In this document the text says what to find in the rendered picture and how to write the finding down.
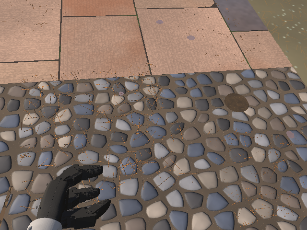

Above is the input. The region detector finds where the robot left forearm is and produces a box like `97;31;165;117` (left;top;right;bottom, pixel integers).
27;218;62;230

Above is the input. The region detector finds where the robot left hand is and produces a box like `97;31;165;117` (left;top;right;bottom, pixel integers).
36;164;111;230

